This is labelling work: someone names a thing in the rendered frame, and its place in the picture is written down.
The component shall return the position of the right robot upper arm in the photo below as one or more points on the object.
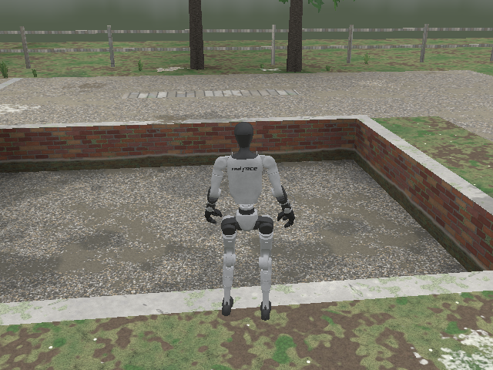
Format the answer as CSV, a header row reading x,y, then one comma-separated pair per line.
x,y
273,174

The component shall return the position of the right robot hand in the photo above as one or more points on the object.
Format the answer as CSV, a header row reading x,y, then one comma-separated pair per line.
x,y
289,216

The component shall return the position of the left robot thigh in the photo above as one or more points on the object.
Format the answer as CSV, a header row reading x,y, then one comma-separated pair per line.
x,y
228,226

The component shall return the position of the robot left forearm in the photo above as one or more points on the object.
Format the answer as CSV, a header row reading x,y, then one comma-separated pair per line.
x,y
211,202

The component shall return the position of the left robot upper arm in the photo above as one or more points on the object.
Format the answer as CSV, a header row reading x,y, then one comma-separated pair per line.
x,y
217,176

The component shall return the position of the robot right forearm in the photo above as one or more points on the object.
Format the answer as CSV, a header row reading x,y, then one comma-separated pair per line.
x,y
284,202

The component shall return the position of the left robot foot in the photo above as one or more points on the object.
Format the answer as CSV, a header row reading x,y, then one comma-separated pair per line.
x,y
226,309

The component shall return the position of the left robot hand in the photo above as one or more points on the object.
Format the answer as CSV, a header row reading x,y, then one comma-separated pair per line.
x,y
214,213

